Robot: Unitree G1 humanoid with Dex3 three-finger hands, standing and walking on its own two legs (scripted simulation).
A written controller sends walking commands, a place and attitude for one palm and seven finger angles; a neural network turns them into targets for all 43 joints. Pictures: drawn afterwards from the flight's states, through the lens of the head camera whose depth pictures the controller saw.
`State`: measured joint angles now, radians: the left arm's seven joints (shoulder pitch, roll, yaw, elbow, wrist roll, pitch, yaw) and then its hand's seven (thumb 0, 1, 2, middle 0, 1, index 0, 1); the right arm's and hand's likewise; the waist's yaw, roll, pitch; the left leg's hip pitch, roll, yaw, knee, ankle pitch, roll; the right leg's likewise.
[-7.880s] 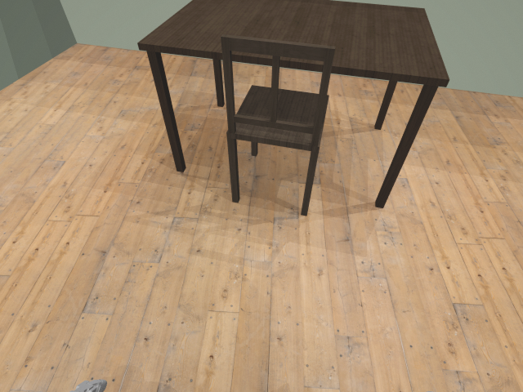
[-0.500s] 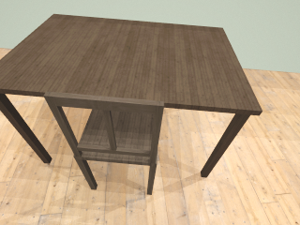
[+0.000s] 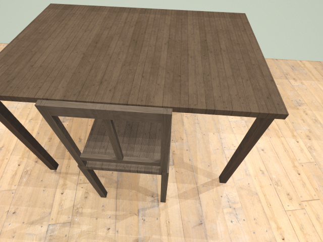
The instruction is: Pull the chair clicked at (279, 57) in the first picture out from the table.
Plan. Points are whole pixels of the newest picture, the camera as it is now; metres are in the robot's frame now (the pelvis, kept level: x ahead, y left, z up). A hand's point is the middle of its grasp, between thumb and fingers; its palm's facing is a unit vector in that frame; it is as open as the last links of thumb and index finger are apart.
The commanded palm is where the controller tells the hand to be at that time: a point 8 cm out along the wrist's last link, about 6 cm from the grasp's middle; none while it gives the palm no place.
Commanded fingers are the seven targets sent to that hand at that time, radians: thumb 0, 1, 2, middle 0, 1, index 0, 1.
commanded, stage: come to a stop and stand still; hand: left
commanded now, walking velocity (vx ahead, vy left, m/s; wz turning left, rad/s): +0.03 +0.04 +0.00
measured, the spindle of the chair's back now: (114, 140) +0.43 +0.19 -0.11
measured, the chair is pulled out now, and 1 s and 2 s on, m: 0.00 0.00 0.00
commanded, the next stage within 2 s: look again from close up in 0.48 s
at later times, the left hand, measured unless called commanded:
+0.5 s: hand out of the picture -0.02 +0.24 -0.15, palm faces +0.00 -0.96 -0.29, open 7.3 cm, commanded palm none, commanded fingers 0.00 0.90 0.90 -0.20 -0.30 -0.20 -0.30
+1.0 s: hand out of the picture +0.08 +0.18 -0.15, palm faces -0.03 -0.97 -0.25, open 7.3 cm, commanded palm none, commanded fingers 0.00 0.90 0.90 -0.20 -0.30 -0.20 -0.30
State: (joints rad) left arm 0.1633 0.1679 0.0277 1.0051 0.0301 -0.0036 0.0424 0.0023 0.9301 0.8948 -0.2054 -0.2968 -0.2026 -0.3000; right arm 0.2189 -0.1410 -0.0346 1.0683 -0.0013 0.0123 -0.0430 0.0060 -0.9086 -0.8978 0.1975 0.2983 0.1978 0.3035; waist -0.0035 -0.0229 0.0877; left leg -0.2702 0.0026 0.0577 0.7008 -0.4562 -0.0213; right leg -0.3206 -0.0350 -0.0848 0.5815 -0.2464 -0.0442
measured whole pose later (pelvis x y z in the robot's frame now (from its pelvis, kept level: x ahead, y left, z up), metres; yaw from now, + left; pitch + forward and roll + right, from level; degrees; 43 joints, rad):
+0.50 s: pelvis -0.01 +0.04 +0.00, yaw -1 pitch -1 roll +2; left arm 0.33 0.18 -0.01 1.05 0.03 0.01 0.02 0.01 0.91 0.90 -0.20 -0.30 -0.20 -0.30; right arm 0.28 -0.20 -0.01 0.98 -0.02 0.00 -0.01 0.01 -0.92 -0.90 0.20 0.30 0.20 0.30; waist 0.01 0.06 0.04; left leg -0.21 -0.06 0.11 0.47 -0.26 0.07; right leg -0.33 -0.05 0.03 0.55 -0.21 0.00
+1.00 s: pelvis +0.04 +0.00 +0.01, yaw -1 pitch +0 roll +1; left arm 0.21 0.16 -0.02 1.09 0.01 -0.03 0.03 0.01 0.92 0.89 -0.21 -0.30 -0.20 -0.30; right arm 0.26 -0.18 0.01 1.10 -0.01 -0.03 -0.03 0.01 -0.90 -0.90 0.20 0.30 0.20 0.30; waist -0.01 0.03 0.04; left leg -0.10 0.00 0.08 0.39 -0.29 0.00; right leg -0.23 0.02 -0.01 0.49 -0.26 -0.04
